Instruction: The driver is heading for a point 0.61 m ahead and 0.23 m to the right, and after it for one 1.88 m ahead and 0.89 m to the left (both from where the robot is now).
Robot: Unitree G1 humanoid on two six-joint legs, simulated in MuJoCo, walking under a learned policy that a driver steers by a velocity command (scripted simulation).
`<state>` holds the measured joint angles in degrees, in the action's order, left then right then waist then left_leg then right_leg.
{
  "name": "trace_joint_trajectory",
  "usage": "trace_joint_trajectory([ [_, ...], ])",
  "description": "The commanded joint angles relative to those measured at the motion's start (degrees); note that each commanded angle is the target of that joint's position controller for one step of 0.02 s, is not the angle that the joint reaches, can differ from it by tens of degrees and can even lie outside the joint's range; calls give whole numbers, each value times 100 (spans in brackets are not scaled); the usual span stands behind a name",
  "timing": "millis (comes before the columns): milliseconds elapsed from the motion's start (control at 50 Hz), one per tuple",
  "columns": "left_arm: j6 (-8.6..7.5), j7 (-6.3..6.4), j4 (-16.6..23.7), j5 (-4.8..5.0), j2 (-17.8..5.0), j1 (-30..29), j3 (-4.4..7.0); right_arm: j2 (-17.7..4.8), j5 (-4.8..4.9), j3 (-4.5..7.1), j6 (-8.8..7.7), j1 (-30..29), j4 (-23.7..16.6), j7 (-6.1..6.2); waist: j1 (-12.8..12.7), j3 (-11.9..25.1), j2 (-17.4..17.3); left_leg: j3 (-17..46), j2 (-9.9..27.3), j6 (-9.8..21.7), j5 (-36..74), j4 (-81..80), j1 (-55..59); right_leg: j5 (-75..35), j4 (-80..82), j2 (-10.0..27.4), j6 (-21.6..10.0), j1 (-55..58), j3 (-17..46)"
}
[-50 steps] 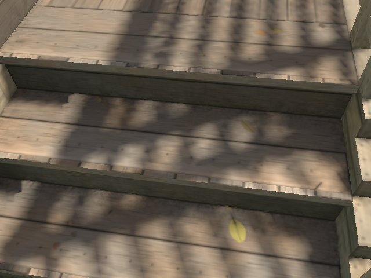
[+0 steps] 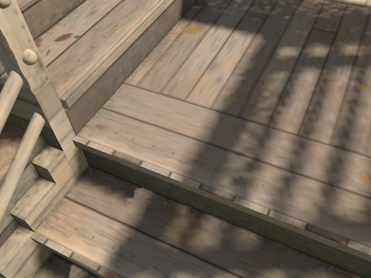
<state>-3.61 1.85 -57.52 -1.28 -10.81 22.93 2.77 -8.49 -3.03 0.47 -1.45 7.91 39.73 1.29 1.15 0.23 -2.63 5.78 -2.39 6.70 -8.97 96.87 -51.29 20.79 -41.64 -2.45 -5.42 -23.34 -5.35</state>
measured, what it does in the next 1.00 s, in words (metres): climbs, turning right: left foot 0.17 m higher, then right foot 0.17 m higher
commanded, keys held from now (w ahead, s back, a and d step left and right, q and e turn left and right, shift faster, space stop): w+e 0.64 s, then e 0.30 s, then q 0.06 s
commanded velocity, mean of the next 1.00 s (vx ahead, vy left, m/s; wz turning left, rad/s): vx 0.38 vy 0.00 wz -0.48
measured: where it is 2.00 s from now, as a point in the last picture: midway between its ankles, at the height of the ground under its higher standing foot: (230, 158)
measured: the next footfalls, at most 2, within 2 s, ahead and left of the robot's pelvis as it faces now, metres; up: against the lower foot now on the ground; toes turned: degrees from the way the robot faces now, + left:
left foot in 0.44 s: +0.52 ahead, +0.14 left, +0.17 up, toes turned -9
right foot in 0.98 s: +0.69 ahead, -0.18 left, +0.34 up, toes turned -37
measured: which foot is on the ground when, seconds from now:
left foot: up 0.00-0.42, down 0.44-1.00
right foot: down 0.00-0.44, up 0.46-0.96, down 0.98-1.00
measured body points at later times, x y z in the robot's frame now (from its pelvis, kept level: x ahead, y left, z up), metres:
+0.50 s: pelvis +0.32 +0.06 +0.06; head +0.37 +0.05 +0.50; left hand +0.36 +0.31 -0.08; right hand +0.54 -0.17 +0.01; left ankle +0.48 +0.14 -0.55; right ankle +0.06 -0.05 -0.57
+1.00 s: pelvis +0.56 -0.02 +0.21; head +0.62 -0.03 +0.66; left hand +0.86 -0.03 +0.14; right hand +0.38 -0.19 +0.08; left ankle +0.50 +0.14 -0.52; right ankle +0.66 -0.15 -0.38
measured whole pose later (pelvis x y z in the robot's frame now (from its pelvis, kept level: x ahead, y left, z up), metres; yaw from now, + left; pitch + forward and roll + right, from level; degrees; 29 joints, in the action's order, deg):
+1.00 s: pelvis +0.56 -0.02 +0.21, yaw -32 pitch +2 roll -2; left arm 2.6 -0.2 -31.6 -0.3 -4.2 -3.6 -0.7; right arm -8.8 0.9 2.4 -4.1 26.5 54.0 1.5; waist 2.9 -5.7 0.6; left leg -19.3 9.2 -1.2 -12.4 19.2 2.6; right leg 23.1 -73.6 -1.0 -9.4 -54.5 -11.5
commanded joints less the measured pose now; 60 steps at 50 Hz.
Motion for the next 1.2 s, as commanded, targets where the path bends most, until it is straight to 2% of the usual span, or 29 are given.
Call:
trace_joint_trajectory([
  [20, -105, -59, 212, 28, -368, 78, 55, -82, -29, -53, 33, 169, -227, -94, 261, -296, 426, -747, 285, -256, 310, -794, -746, 772, 2273, 693, -484, 57, 1651],
  [60, -63, 55, 431, 120, -359, 221, 97, -219, -15, 7, -14, 34, -103, -240, 38, -97, 450, -995, 438, -546, 846, -2030, -74, 158, 2517, 678, -619, -6, 1666],
  [120, -94, 106, 380, 85, -176, 898, 73, 159, 102, -6, -46, -132, 79, -270, -274, 59, 1026, -965, 537, -679, 640, -1085, -1272, -863, 2175, 1093, -905, 1425, 2465],
  [180, -206, 160, 518, -39, -489, 1610, 240, -38, -146, 105, -189, -1361, -473, -323, -750, -103, 755, -753, 710, -647, -483, 127, -3278, -931, 2460, 1686, -1333, 3312, 3405],
  [260, -352, 279, 315, -119, -513, 2168, 322, 338, -98, -79, -283, -2664, -1173, -203, -1054, -902, 699, -288, 738, -299, -2789, 2851, -5905, -1333, 2611, 2130, -1471, 4259, 3683],
  [320, -194, 162, -36, -9, -158, 2044, 210, 539, 119, -346, -234, -3389, -1974, -186, -984, -1279, 979, -585, 891, -37, -3651, 1036, -4721, -1293, 3518, 1485, -899, 2746, 2707],
  [360, -65, 147, 227, 220, -71, 1398, 135, 523, 230, -389, -42, -2831, -2142, -322, -656, -628, 723, -1226, 894, 119, -1637, -1458, -251, -2708, 4878, 1293, -814, 468, 1931],
  [380, -116, 46, 638, 293, -324, 616, 104, 379, 427, -216, -33, -1683, -1805, -306, -2, 134, 777, -1575, 381, 182, -866, -2201, 2238, -5428, 4310, 1034, -728, -221, 1474],
  [420, -417, -185, 954, 489, -1920, 10, 577, -496, 347, 289, 80, 1214, -1033, -75, 1388, 2286, 1144, -1001, 41, 85, -578, -3049, 4888, -9017, 1645, 1254, -323, 889, 1530],
  [440, -584, -346, 965, 469, -1682, -125, 605, -1032, 181, 507, 66, 1527, -877, -44, 1490, 2592, 695, -499, 225, 121, -1107, -3938, 5132, -8236, -36, 1013, -93, 1052, 1713],
  [460, -593, -489, 1402, 584, -701, -58, 451, -1827, -21, 658, -71, 1678, -587, -36, 969, 2848, -1830, 2853, 2190, 692, -470, -5942, 5793, -2241, -2802, -405, 269, -655, 1751],
  [480, -566, -490, 1452, 174, -589, 335, 465, -1748, 151, 693, 3, 917, -823, -32, 594, 3327, -1863, 4871, 2586, 766, -443, -7383, 5175, -996, -5440, -673, 307, -704, 2225],
  [500, -485, -428, 1511, 104, -151, 487, 402, -1358, 214, 600, -12, 77, -721, -51, -10, 2704, -1262, 4600, 2597, 697, -1904, -7554, 4422, -1325, -6223, -246, 352, -1032, 1942],
  [540, -356, -381, 1657, -184, 168, 4, 271, -292, 290, 334, -116, -232, -58, 9, -346, 847, -266, 2826, 2100, 480, -3835, -6884, 2957, -2127, -6267, 220, 152, -1909, 1140],
  [600, -104, -306, 2170, -108, 498, -999, 8, 89, 23, 237, -377, 635, 903, -59, -320, 19, -33, 1486, 2057, 390, -2384, -7061, 2413, -1741, -7760, 47, -250, -3151, 1291],
  [640, 9, -242, 2386, -96, 766, -1259, -126, 72, 49, 252, -580, 1164, 1297, -148, -445, -44, 175, 835, 2110, 180, -1095, -7261, 2846, -1619, -7981, 6, -314, -3928, 1597],
  [700, 211, -166, 2325, -38, 284, -1361, 21, -48, 106, 204, -707, 834, 1122, -148, -582, -192, 403, -411, 2104, 34, 746, -7664, 2799, -1611, -7627, -193, -37, -3940, 1218],
  [740, 303, -82, 2771, -45, 554, -2326, -67, -625, 87, 318, -796, 1201, 1304, -169, -424, -421, 149, -723, 2276, 177, 814, -8272, 3424, -819, -8455, -157, -76, -4905, 962],
  [800, 408, 101, 3080, -143, 402, -2996, -76, -662, 71, 340, -738, 1679, 1372, -160, -189, -433, 308, -1105, 2169, 15, 366, -8559, 4598, 191, -8387, -18, -206, -5765, 1012],
  [860, 504, -43, 3415, -138, 614, -3497, -218, -597, 28, 332, -514, 2278, 1546, 65, -67, -421, 87, -1693, 1652, -73, 726, -8743, 4924, 158, -6467, 294, -55, -5392, 97],
  [920, 591, -348, 3202, 93, 760, -3220, -335, -1022, 226, 395, -396, 2109, 1207, 235, 99, 151, -368, -2386, 1708, 172, 3532, -9035, 5247, 818, -3745, 430, -257, -3007, -886],
  [960, 689, -172, 2909, 154, 398, -2137, -170, -1572, 417, 498, -298, 2000, 1026, 153, -367, 1057, -1134, -2270, 1935, 146, 8923, -7462, 5735, 1221, -3057, -293, -365, -1277, -1155],
  [980, 643, -143, 2684, 138, 113, -1298, -90, -1621, 553, 503, -280, 1864, 976, 2, -664, 1540, -1453, -2136, 1953, 35, 9218, -6362, 5849, 734, -2247, -388, -564, -321, -769],
  [1000, 508, -133, 2586, 107, -238, -821, 29, -1528, 569, 476, -366, 1825, 797, -121, -934, 1843, -1429, -2018, 1682, -249, 7735, -5036, 4824, 157, -1331, -160, -732, 927, 362],
  [1020, 451, -134, 2492, 9, -862, -753, 255, -1167, 544, 421, -431, 1469, 140, -280, -992, 1926, 494, -1880, 554, -698, 2351, -2502, 2464, 243, 265, 1276, -1445, 1838, 3468],
  [1040, 584, -108, 2683, 13, -1032, -1266, 356, -978, 332, 440, -421, 1275, 16, -373, -777, 2609, 903, -412, -79, -791, -537, -256, 2337, 220, 1763, 1847, -1636, 1428, 5250],
  [1060, 573, -109, 2547, -21, -811, -1627, 280, -375, 376, 340, -349, 1380, -114, -301, -380, 2209, 581, 456, 35, -713, -363, 298, 1974, 323, 1929, 2142, -1450, 852, 4684],
  [1120, 259, -96, 1980, 83, 36, -1774, 13, -253, 107, 339, -108, 1094, -426, 104, 69, 87, 383, 124, 309, -450, -424, 396, 1345, 156, 1271, 1731, -911, -913, 3215],
  [1200, -231, -241, 1531, 4, -297, -1260, 115, -314, 119, 362, 38, 1540, -282, 192, 316, 72, 303, 346, 93, -401, -655, -133, 966, -2497, 1416, 1710, -644, -373, 1776],
])
Velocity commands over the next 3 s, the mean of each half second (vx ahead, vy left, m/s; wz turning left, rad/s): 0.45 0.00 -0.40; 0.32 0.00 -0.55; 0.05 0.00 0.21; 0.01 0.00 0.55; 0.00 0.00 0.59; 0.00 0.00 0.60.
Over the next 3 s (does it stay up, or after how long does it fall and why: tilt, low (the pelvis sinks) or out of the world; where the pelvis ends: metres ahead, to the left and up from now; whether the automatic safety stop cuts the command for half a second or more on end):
stays up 0.74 -0.10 0.36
